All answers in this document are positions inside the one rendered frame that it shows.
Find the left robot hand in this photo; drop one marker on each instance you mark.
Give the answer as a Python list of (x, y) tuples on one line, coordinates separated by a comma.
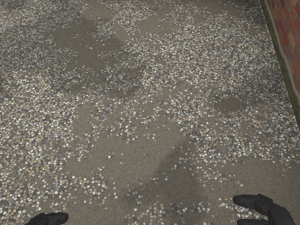
[(49, 219)]

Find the right robot hand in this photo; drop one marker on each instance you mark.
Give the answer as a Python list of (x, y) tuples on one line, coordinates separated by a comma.
[(276, 214)]

